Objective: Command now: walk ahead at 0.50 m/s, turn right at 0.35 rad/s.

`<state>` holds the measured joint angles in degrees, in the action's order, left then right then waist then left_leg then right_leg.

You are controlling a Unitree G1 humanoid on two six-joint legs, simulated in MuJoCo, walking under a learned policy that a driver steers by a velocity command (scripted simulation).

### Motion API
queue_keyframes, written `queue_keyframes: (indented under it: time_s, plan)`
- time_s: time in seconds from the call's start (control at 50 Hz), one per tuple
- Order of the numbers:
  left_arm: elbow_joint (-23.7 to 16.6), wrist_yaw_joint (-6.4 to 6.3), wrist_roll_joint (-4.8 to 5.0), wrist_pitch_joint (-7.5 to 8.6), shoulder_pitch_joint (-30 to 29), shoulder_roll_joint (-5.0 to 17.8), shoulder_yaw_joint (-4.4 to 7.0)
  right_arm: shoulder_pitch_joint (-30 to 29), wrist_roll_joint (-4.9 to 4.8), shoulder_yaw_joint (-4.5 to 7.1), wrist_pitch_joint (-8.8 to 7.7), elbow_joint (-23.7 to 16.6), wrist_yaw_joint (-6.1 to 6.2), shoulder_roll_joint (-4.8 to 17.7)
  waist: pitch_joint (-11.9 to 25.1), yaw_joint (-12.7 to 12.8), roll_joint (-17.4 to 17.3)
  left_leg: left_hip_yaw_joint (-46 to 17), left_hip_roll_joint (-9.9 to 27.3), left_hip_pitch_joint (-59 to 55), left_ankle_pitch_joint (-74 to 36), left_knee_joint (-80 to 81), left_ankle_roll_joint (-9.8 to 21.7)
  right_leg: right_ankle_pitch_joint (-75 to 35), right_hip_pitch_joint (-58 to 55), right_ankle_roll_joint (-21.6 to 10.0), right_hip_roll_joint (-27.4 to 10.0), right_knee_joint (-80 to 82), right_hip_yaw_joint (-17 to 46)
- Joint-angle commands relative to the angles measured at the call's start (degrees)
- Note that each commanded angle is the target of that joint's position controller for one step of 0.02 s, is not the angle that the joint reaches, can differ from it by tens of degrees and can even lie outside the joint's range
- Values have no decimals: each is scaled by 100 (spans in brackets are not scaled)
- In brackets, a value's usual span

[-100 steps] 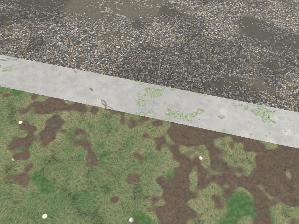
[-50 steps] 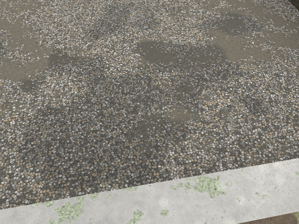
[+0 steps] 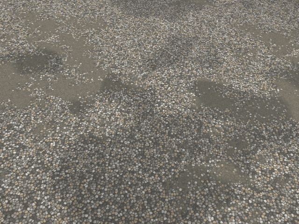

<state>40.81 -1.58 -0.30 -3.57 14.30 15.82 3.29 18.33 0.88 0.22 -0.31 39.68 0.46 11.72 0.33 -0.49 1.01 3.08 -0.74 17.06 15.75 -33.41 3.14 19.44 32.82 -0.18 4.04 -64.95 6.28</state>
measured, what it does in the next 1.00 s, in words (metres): steps on the spot: right foot, then left foot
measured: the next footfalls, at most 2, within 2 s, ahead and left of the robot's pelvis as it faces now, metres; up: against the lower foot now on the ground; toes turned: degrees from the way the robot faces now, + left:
right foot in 0.22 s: +0.10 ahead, -0.13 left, +0.00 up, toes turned -2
left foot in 0.56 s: +0.09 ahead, +0.04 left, +0.00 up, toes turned -19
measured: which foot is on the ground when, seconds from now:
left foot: down 0.00-0.22, up 0.24-0.54, down 0.56-1.00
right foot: up 0.00-0.20, down 0.22-1.00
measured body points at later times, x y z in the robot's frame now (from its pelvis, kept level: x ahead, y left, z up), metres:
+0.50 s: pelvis +0.02 -0.04 -0.01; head +0.04 -0.06 +0.44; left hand +0.25 +0.14 -0.10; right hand +0.15 -0.33 -0.09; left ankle +0.07 +0.07 -0.71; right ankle +0.06 -0.12 -0.73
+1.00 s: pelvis +0.06 -0.06 -0.01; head +0.05 -0.05 +0.44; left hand +0.29 +0.12 -0.08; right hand +0.20 -0.31 -0.09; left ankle +0.06 +0.06 -0.73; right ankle +0.07 -0.13 -0.73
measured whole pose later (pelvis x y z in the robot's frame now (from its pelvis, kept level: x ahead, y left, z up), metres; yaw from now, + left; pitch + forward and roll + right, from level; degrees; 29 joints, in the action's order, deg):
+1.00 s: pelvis +0.06 -0.06 -0.01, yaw -9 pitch -2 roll +0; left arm 32.2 -0.5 -1.6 -1.7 6.7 11.6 -1.5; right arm 7.8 0.1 -1.1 4.7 34.5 0.5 11.5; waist -0.9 0.2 0.9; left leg -8.5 -4.8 13.1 22.2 -38.0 1.2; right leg 17.7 16.2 -4.7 2.8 -35.7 -6.2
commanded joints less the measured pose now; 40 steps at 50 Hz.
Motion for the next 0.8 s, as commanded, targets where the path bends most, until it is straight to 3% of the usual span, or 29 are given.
queue_keyframes:
  time_s: [0.02, 0.06, 0.1, 0.14, 0.16, 0.18, 0.2, 0.22, 0.24, 0.26, 0.28, 0.3, 0.32, 0.38, 0.42, 0.44, 0.5, 0.54, 0.56, 0.58, 0.6, 0.62, 0.64, 0.66, 0.7, 0.72, 0.76, 0.8]
  plan:
    - [-375, 51, -28, -107, 48, 250, 56, -179, -54, 242, -228, -325, -2, 819, 81, 175, -646, -1058, 1418, -40, -1903, 1249, 578, -629, -66, -12, -218, 243, -20]
    - [-588, 109, -69, -136, -386, 200, -3, -117, -60, 269, -229, -293, 4, 861, -14, 46, -693, -872, 1466, -101, -1690, 1178, 586, -653, -85, -70, -346, 847, -238]
    - [-773, 214, -91, -138, -725, 232, -29, 90, -29, 337, -166, -227, 49, 1052, 63, -154, -755, -900, 1526, -230, -1349, 1120, 626, -122, -183, -161, -320, 942, -532]
    - [-960, 260, -11, -76, -986, 243, -52, 154, 54, 351, -62, -228, 107, 1051, -37, -268, -676, -973, 1629, -399, -789, 1084, 669, 305, -65, -254, -400, 1373, -628]
    - [-1097, 223, 6, -23, -1009, 129, -146, -573, 122, 252, -4, -372, 166, 805, -426, 28, -525, -364, 1506, 51, -2826, 840, 355, -542, -588, -251, -610, 2481, -285]
    - [-854, 172, -110, 26, -432, 25, -164, -536, 80, 273, 44, -334, 155, 920, 136, 54, -804, -248, 1364, -93, -2935, 472, 317, -285, -1328, -306, -318, 2665, -839]
    - [-782, 152, -177, 55, -11, 18, -180, -553, 76, 265, 112, -328, 177, 936, 391, 210, -726, -23, 1166, -104, -2883, -86, 191, -480, -1920, -468, -210, 3051, -920]
    - [-659, 119, -211, 105, 576, 295, -105, -453, 125, 229, 174, -414, 210, 820, 842, 344, 22, 309, 650, 441, -2205, -1416, -119, -1782, -2938, -737, -447, 3151, -198]
    - [-628, 83, 11, 101, 661, 1048, 83, -861, 106, 127, 233, -945, 167, 559, 900, 490, 1761, 487, -425, 2146, 1110, -2689, -534, -3411, -3499, -1572, -1608, 3629, 1788]
    - [-738, 58, 137, 73, 505, 1119, 148, -1072, 138, 244, 289, -946, 222, 870, 817, 628, 1571, -218, -314, 2562, 1918, -3433, -704, -3512, -3074, -1902, -1991, 3856, 2358]
    - [-872, 5, 87, 54, 125, 881, 72, -1184, 73, 290, 282, -939, 235, 995, 575, 465, 1108, -466, -231, 2531, 1634, -3781, -833, -3700, -2597, -1886, -1848, 3834, 2109]
    - [-931, -20, 35, 48, -285, 677, 5, -1196, 27, 298, 281, -931, 219, 965, 495, 192, 787, -501, -175, 2378, 1316, -3827, -883, -3365, -2241, -1723, -1721, 3867, 1954]
    - [-1009, -34, 44, 65, -595, 587, -32, -1175, 57, 273, 312, -939, 208, 910, 481, 6, 620, -554, -98, 2065, 961, -3596, -913, -3098, -1825, -1521, -1476, 3916, 1722]
    - [-1106, 52, 6, 204, -960, 446, -105, -1140, 166, 229, 542, -868, 215, 751, 676, -163, 489, -491, -191, 1255, 642, -2999, -936, -2850, -1413, -1269, -1077, 3994, 1432]
    - [-1111, 118, 6, 253, -1020, 396, -118, -1275, 155, 160, 627, -881, 218, 629, 687, -156, 394, -510, -174, 885, 593, -2017, -871, -2360, -1440, -1069, -858, 3984, 1394]
    - [-1060, 171, -11, 249, -798, 492, -74, -1251, 102, 133, 600, -846, 137, 581, 828, -33, 635, -365, -268, 731, 864, -1876, -753, -1402, -1556, -1046, -781, 4109, 1597]
    - [-1106, 207, 30, 105, -834, 428, -78, -1486, -19, 66, 481, -875, 4, 449, 612, 96, 491, -362, -154, 232, 724, -939, -508, 243, -1354, -984, -935, 4464, 2024]
    - [-1120, 198, 97, 25, -961, 426, -84, -1214, -15, -16, 405, -751, -48, 198, 550, -37, 313, -133, -124, -744, 114, 40, -261, 872, -887, -779, -849, 4474, 1998]
    - [-1129, 182, 136, 19, -968, 355, -104, -1100, 56, -36, 373, -726, -51, 170, 525, -59, 143, -248, -57, -1255, 302, 208, -76, 1086, -506, -587, -724, 4288, 1865]
    - [-1232, 199, 207, 55, -1037, 188, -160, -1049, 130, 7, 324, -744, -35, 395, 527, -36, -461, -971, 385, -1747, 671, 262, 214, 1042, 103, -345, -359, 3701, 1309]
    - [-1398, 225, 164, 92, -1414, 160, -191, -1051, 25, 108, 284, -749, -39, 740, 286, -222, -1305, -2092, 930, -1226, 1445, 1092, 511, 360, 206, -128, 142, 2899, 252]
    - [-1445, 200, 76, 155, -1593, 355, -150, -1085, -15, 125, 261, -795, -44, 850, -130, -221, -1291, -2955, 1330, -945, 1482, 1572, 667, 124, 443, -47, 70, 2722, -78]
    - [-1420, 155, 3, 214, -1673, 405, -152, -1385, -69, 114, 273, -875, 25, 837, -222, -152, -1064, -2989, 1337, -764, 813, 1654, 661, -95, 100, 56, -194, 3010, -163]
    - [-1356, 165, -15, 257, -1540, 285, -188, -1566, -106, 75, 278, -918, 31, 761, -146, 3, -825, -2781, 1085, -455, 603, 1531, 549, -415, -537, 110, -300, 3270, -329]
    - [-1267, 198, -112, 286, -1334, 70, -255, -1693, -157, 36, 276, -935, 14, 686, 66, 183, -707, -2274, 562, 18, 255, 1293, 315, -530, -1686, 126, -216, 3448, -545]
    - [-1236, 228, -159, 290, -1251, 58, -276, -1698, -159, 40, 305, -931, 2, 681, 131, 235, -667, -2100, 413, 97, 159, 1162, 252, -452, -1935, 96, -210, 3404, -577]
    - [-1228, 230, -152, 283, -1217, 43, -302, -1673, -170, 33, 367, -951, -27, 600, 174, 269, -411, -1861, 205, 306, 355, 927, 178, -399, -2271, 63, -313, 3389, -574]
    - [-1258, 188, -195, 290, -1158, 30, -344, -1536, -143, -26, 398, -980, -28, 438, 161, 287, 190, -1498, 11, 511, 186, 515, 62, -529, -2494, -44, -572, 3548, -333]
